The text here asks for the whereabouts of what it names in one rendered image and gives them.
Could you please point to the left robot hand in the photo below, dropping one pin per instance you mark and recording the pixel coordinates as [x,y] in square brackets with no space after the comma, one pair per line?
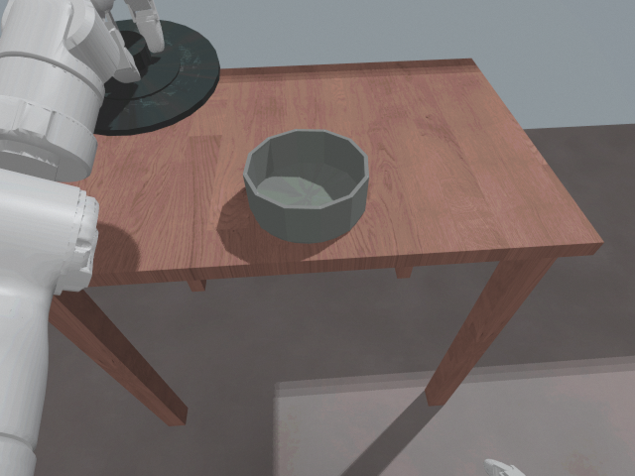
[149,26]

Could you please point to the knob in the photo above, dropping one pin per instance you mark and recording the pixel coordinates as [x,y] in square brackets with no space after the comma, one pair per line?
[136,44]

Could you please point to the lid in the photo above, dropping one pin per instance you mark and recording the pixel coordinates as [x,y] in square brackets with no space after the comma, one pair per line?
[177,82]

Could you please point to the table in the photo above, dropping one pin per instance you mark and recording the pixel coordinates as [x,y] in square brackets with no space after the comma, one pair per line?
[453,179]

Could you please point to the left robot upper arm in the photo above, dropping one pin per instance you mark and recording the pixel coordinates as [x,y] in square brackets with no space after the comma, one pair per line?
[48,238]

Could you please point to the robot left forearm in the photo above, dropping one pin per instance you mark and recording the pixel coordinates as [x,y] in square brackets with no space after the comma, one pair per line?
[55,56]

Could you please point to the pot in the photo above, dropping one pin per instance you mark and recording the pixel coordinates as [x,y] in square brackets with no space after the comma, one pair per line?
[307,185]

